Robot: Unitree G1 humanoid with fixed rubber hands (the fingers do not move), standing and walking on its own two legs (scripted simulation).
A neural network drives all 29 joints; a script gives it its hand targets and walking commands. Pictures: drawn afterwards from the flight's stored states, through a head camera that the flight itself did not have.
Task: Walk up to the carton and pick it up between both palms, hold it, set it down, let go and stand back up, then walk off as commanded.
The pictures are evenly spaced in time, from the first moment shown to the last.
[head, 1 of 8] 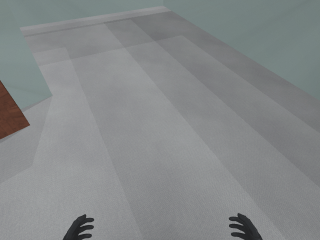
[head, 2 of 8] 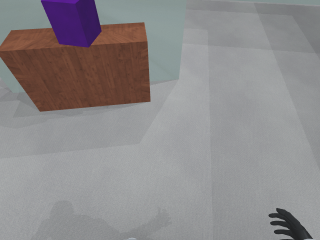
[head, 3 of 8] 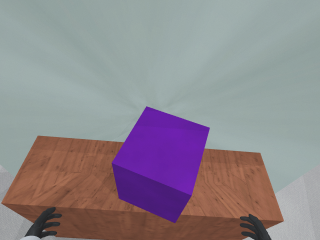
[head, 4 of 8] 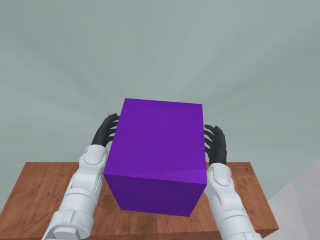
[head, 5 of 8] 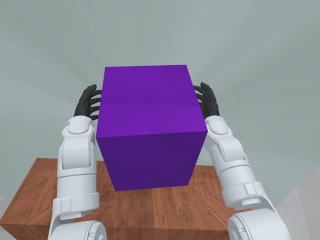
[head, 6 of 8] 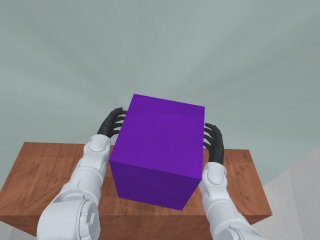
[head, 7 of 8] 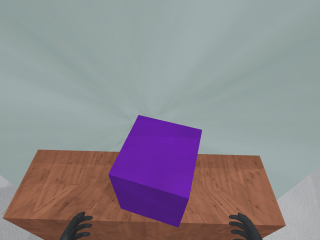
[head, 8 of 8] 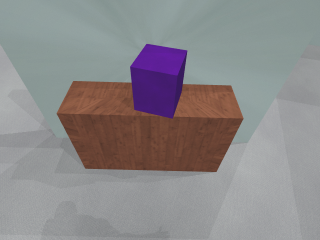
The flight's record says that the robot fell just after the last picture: no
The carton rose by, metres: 0.23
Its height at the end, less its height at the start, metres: +0.00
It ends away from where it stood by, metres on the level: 0.01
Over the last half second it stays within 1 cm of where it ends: yes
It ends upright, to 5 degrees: yes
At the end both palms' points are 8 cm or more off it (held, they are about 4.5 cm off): yes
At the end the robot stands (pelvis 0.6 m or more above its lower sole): yes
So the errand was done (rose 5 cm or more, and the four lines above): yes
